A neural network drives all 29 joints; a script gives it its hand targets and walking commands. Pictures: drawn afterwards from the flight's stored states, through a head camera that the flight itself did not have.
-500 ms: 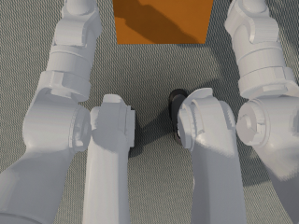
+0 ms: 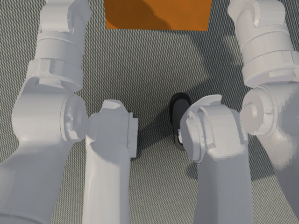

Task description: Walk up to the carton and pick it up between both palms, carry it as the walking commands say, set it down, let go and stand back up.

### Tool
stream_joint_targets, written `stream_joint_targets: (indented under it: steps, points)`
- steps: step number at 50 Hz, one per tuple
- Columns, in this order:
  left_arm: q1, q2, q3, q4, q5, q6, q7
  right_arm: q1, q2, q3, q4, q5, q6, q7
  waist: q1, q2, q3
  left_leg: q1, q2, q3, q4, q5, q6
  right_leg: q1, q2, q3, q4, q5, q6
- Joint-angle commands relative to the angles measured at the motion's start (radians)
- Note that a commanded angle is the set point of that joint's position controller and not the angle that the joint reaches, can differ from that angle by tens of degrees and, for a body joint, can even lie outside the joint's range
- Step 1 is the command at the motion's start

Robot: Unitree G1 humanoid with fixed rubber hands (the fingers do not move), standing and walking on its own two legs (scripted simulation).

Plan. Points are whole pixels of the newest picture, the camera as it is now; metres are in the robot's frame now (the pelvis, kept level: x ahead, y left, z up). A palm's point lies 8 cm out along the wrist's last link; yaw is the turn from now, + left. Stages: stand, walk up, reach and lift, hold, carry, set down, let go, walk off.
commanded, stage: set down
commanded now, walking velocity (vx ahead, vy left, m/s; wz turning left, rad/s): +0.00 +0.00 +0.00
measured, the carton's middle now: out of the picture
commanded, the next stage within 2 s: none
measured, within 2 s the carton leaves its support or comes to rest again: rests again in 0.66 s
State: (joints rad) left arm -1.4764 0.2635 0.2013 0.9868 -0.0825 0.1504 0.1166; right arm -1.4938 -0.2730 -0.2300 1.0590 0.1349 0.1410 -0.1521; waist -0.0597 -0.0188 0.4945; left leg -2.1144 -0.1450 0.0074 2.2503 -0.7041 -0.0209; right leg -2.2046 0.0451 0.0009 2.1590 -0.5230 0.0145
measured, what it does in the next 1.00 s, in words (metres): stands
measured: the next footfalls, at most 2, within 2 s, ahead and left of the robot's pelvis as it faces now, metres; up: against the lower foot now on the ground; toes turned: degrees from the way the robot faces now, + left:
none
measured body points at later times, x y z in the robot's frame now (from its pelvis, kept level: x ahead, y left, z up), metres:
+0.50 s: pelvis +0.00 +0.00 -0.01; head +0.37 +0.00 +0.23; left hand +0.56 +0.12 -0.20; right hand +0.54 -0.19 -0.19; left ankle +0.09 +0.10 -0.34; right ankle +0.13 -0.12 -0.34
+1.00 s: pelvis +0.01 +0.00 -0.01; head +0.39 +0.00 +0.23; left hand +0.57 +0.12 -0.20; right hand +0.55 -0.19 -0.20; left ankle +0.09 +0.10 -0.34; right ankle +0.13 -0.12 -0.34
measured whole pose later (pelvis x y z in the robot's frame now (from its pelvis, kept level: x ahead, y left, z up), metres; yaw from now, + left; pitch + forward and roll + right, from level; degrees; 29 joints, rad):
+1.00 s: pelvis +0.01 +0.00 -0.01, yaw +1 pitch +34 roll +0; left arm -1.45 0.23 0.26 0.99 0.01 0.14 0.08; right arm -1.46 -0.28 -0.26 1.13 0.13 0.05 -0.09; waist -0.06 -0.02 0.45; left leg -2.15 -0.16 0.01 2.28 -0.73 -0.02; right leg -2.24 0.03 0.00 2.20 -0.56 0.01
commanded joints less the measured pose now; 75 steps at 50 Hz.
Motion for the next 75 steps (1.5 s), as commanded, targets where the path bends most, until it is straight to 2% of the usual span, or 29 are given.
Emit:
stream_joint_targets:
  steps: [1,3,9,11,15,16,17,18,19,22,28,29,32,33,36,38,40,44,46,52,53,58,61,62,63,65,67,69,75]
  points:
    - [-0.362,-1.001,-0.428,-0.142,0.014,-0.003,-0.246,-0.32,0.917,0.291,-0.168,0.054,-0.033,0.321,-0.012,0.157,-1.52,0.522,0.007,-0.033,-0.182,0.689,0.007,0.536,0.059,-0.066,-0.019,0.526,-0.018]
    - [-0.387,-0.965,-0.402,-0.153,0.04,-0.001,-0.249,-0.339,0.91,0.279,-0.15,0.064,-0.023,0.324,0.025,0.174,-1.488,0.472,0.008,-0.021,-0.175,0.649,0.006,0.533,0.057,-0.05,-0.016,0.5,-0.023]
    - [-0.368,-0.967,-0.351,-0.068,0.061,-0.001,-0.278,-0.311,0.921,0.257,-0.086,0.025,-0.015,0.315,0.011,0.135,-1.331,0.289,0.009,0.0,-0.186,0.5,0.021,0.557,0.059,-0.035,-0.023,0.465,-0.025]
    - [-0.352,-0.949,-0.33,-0.077,0.081,-0.002,-0.284,-0.322,0.934,0.257,-0.093,0.031,-0.019,0.318,0.04,0.111,-1.279,0.258,0.012,0.005,-0.189,0.446,0.028,0.547,0.057,-0.026,-0.045,0.413,-0.023]
    - [-0.363,-0.94,-0.301,-0.035,0.108,0.01,-0.286,-0.331,0.903,0.206,-0.032,0.015,-0.016,0.326,0.05,0.167,-1.225,0.241,0.009,0.009,-0.19,0.395,0.029,0.482,0.054,-0.02,-0.039,0.349,-0.028]
    - [-0.384,-0.947,-0.326,-0.063,0.092,0.005,-0.289,-0.309,0.904,0.2,-0.025,0.006,-0.016,0.329,0.015,0.166,-1.215,0.252,0.011,-0.005,-0.199,0.416,0.025,0.471,0.057,-0.031,-0.039,0.374,-0.028]
    - [-0.391,-0.954,-0.311,-0.058,0.103,0.004,-0.289,-0.348,0.9,0.2,-0.065,0.006,-0.02,0.33,0.032,0.159,-1.216,0.255,0.005,0.008,-0.2,0.39,0.027,0.495,0.059,-0.022,-0.047,0.352,-0.026]
    - [-0.381,-0.947,-0.299,-0.032,0.108,0.011,-0.29,-0.324,0.86,0.17,-0.028,-0.011,-0.022,0.329,-0.011,0.175,-1.196,0.264,0.012,-0.013,-0.214,0.381,0.025,0.458,0.049,-0.035,-0.038,0.344,-0.033]
    - [-0.353,-0.935,-0.288,0.006,0.128,0.015,-0.289,-0.329,0.871,0.177,-0.033,-0.007,-0.022,0.333,0.021,0.182,-1.184,0.275,0.011,-0.009,-0.21,0.394,0.028,0.411,0.048,-0.04,-0.03,0.328,-0.025]
    - [-0.335,-0.93,-0.269,0.016,0.125,0.016,-0.294,-0.29,0.841,0.139,-0.002,-0.044,-0.024,0.333,-0.01,0.173,-1.119,0.236,0.009,-0.025,-0.215,0.381,0.029,0.406,0.053,-0.033,-0.037,0.322,-0.033]
    - [-0.269,-0.912,-0.226,0.043,0.17,0.011,-0.295,-0.266,0.838,0.144,-0.004,-0.048,-0.029,0.338,0.027,0.168,-1.081,0.203,0.012,-0.017,-0.209,0.391,0.035,0.429,0.05,-0.01,-0.045,0.346,-0.036]
    - [-0.297,-0.91,-0.243,0.032,0.15,0.006,-0.294,-0.28,0.862,0.163,-0.007,-0.046,-0.029,0.339,0.005,0.15,-1.092,0.222,0.014,-0.031,-0.193,0.427,0.037,0.397,0.049,-0.019,-0.018,0.376,-0.029]
    - [-0.263,-0.906,-0.228,0.026,0.158,-0.004,-0.29,-0.227,0.853,0.151,0.017,-0.052,-0.033,0.336,0.024,0.155,-1.105,0.207,0.006,-0.018,-0.192,0.444,0.031,0.429,0.058,-0.016,-0.027,0.393,-0.025]
    - [-0.257,-0.912,-0.246,0.035,0.155,-0.005,-0.293,-0.195,0.858,0.14,0.038,-0.062,-0.03,0.338,-0.007,0.163,-1.082,0.216,0.015,-0.031,-0.205,0.462,0.027,0.406,0.06,-0.018,-0.022,0.414,-0.03]
    - [-0.224,-0.887,-0.224,0.054,0.169,-0.009,-0.289,-0.205,0.844,0.158,0.028,-0.054,-0.037,0.333,0.039,0.164,-1.078,0.207,0.011,-0.03,-0.195,0.474,0.033,0.42,0.055,-0.006,-0.007,0.422,-0.026]
    - [-0.237,-0.896,-0.242,0.031,0.15,-0.012,-0.295,-0.169,0.849,0.157,0.04,-0.056,-0.039,0.328,-0.005,0.146,-1.092,0.183,0.015,-0.037,-0.182,0.475,0.029,0.444,0.054,-0.009,-0.011,0.447,-0.028]
    - [-0.203,-0.901,-0.212,0.053,0.174,-0.011,-0.295,-0.155,0.847,0.155,0.041,-0.055,-0.045,0.327,0.022,0.158,-1.067,0.197,0.014,-0.03,-0.185,0.471,0.033,0.419,0.055,0.0,-0.018,0.425,-0.032]
    - [-0.22,-0.893,-0.241,0.044,0.149,-0.015,-0.292,-0.155,0.827,0.163,0.055,-0.048,-0.045,0.326,0.003,0.167,-1.08,0.198,0.014,-0.034,-0.174,0.491,0.024,0.432,0.051,0.0,-0.011,0.443,-0.031]
    - [-0.212,-0.86,-0.228,0.055,0.168,-0.024,-0.281,-0.185,0.816,0.161,0.023,-0.042,-0.054,0.32,0.04,0.145,-1.073,0.192,0.011,-0.027,-0.182,0.485,0.03,0.421,0.056,-0.006,-0.003,0.437,-0.023]
    - [-0.212,-0.864,-0.234,0.067,0.155,-0.024,-0.282,-0.156,0.788,0.148,0.023,-0.053,-0.063,0.317,0.0,0.144,-1.054,0.207,0.015,-0.037,-0.176,0.49,0.023,0.44,0.057,0.001,-0.015,0.448,-0.027]
    - [-0.212,-0.846,-0.233,0.055,0.156,-0.032,-0.277,-0.155,0.797,0.158,0.03,-0.039,-0.063,0.317,0.025,0.165,-1.052,0.196,0.019,-0.039,-0.173,0.499,0.024,0.432,0.053,0.0,0.0,0.451,-0.022]
    - [-0.236,-0.78,-0.243,0.026,0.159,-0.041,-0.268,-0.17,0.76,0.147,0.04,-0.041,-0.064,0.311,0.017,0.156,-1.037,0.21,0.02,-0.038,-0.173,0.468,0.03,0.418,0.047,0.009,-0.006,0.417,-0.023]
    - [-0.188,-0.684,-0.196,0.071,0.185,-0.043,-0.244,-0.144,0.658,0.106,0.088,-0.054,-0.072,0.289,0.041,0.156,-1.04,0.229,0.027,-0.032,-0.179,0.478,0.019,0.437,0.043,0.005,-0.013,0.412,-0.017]
    - [-0.209,-0.703,-0.215,0.069,0.161,-0.042,-0.245,-0.13,0.64,0.105,0.071,-0.058,-0.082,0.279,-0.016,0.166,-1.055,0.235,0.026,-0.04,-0.171,0.483,0.012,0.436,0.037,-0.009,-0.012,0.423,-0.015]
    - [-0.177,-0.673,-0.189,0.078,0.162,-0.045,-0.237,-0.143,0.594,0.112,0.065,-0.049,-0.088,0.268,0.035,0.156,-1.053,0.209,0.023,-0.031,-0.173,0.478,0.015,0.479,0.039,0.011,-0.011,0.428,-0.022]
    - [-0.195,-0.58,-0.184,0.065,0.163,-0.057,-0.217,-0.105,0.56,0.071,0.085,-0.07,-0.095,0.251,-0.014,0.122,-1.068,0.229,0.025,-0.039,-0.183,0.473,0.015,0.481,0.043,-0.017,-0.012,0.44,-0.009]
    - [-0.155,-0.52,-0.172,0.071,0.158,-0.07,-0.197,-0.093,0.487,0.07,0.085,-0.051,-0.109,0.23,0.001,0.134,-1.092,0.252,0.031,-0.037,-0.175,0.51,0.009,0.485,0.035,-0.017,-0.011,0.456,-0.002]
    - [-0.088,-0.327,-0.111,0.092,0.189,-0.084,-0.153,0.0,0.334,0.018,0.137,-0.068,-0.122,0.192,0.031,0.138,-1.074,0.27,0.041,-0.043,-0.197,0.516,0.01,0.47,0.031,-0.014,-0.014,0.451,0.001]
    - [-0.062,0.068,-0.118,0.076,0.075,-0.126,-0.035,0.052,-0.09,-0.016,0.09,-0.027,-0.175,0.057,-0.013,0.161,-1.243,0.34,0.071,-0.058,-0.193,0.58,-0.012,0.533,-0.002,-0.006,-0.011,0.546,0.008]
